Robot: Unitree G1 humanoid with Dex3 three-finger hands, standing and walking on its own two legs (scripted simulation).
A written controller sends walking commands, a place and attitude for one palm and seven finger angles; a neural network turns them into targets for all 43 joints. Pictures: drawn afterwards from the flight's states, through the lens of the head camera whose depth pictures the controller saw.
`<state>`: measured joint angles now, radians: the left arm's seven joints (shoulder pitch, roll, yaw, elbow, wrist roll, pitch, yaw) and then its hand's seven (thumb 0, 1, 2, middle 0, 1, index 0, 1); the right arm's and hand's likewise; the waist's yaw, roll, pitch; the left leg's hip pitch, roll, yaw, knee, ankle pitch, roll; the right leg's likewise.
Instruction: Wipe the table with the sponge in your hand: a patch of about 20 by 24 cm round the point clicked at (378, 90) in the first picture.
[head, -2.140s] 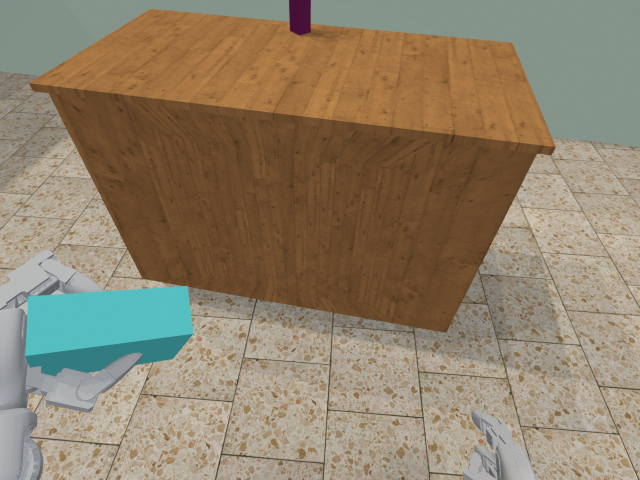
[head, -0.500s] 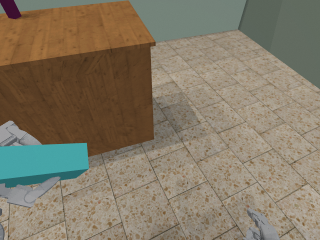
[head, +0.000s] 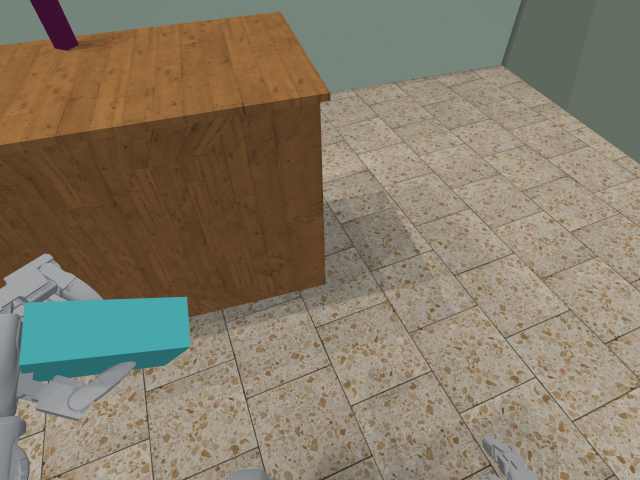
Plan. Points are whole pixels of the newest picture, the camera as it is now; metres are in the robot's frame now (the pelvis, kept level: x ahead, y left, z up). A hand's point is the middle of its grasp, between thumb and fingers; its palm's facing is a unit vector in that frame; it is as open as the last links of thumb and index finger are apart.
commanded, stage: take the last steps up to it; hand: left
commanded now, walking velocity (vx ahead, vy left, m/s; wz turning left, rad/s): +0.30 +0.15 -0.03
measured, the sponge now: (131, 337) +0.22 +0.19 +0.14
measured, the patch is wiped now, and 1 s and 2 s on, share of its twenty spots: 0.00 0.00 0.00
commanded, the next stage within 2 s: come to a stop and stand still in 1.82 s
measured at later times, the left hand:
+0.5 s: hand (97, 245) +0.32 +0.26 +0.17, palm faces +0.36 -0.80 -0.48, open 9.2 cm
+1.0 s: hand (119, 164) +0.46 +0.29 +0.17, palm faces +0.32 -0.84 -0.44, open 9.2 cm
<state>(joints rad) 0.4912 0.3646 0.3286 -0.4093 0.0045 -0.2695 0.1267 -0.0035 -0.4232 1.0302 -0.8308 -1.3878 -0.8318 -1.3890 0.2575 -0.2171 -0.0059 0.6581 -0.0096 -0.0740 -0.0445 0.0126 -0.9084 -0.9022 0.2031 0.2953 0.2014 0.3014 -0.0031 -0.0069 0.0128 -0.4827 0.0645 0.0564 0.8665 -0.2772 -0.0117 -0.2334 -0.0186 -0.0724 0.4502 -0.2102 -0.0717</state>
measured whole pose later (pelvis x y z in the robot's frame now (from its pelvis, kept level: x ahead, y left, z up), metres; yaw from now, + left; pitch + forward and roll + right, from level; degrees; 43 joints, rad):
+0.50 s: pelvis +0.09 +0.04 -0.02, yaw -2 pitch -1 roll +1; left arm 0.44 0.38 0.34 -0.46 -0.01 -0.26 0.14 0.00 -0.42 1.03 -0.83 -1.39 -0.83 -1.39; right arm 0.23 -0.17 0.01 0.66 0.00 -0.11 -0.04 0.01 -0.91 -0.90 0.20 0.30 0.20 0.30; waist 0.01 0.05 0.04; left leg -0.34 0.07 0.08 0.89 -0.43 0.00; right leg -0.32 -0.03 -0.17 0.67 -0.33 -0.07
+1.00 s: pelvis +0.21 +0.08 -0.02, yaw -5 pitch +0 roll +2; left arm 0.45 0.39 0.39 -0.50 -0.02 -0.24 0.15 0.00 -0.43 1.03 -0.83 -1.39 -0.83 -1.39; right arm 0.19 -0.14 0.00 0.61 0.01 -0.13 -0.04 0.01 -0.91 -0.90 0.20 0.29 0.20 0.30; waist -0.01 -0.02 0.04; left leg -0.30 0.08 0.16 0.56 -0.26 -0.01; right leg -0.45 -0.08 -0.10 0.97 -0.46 0.02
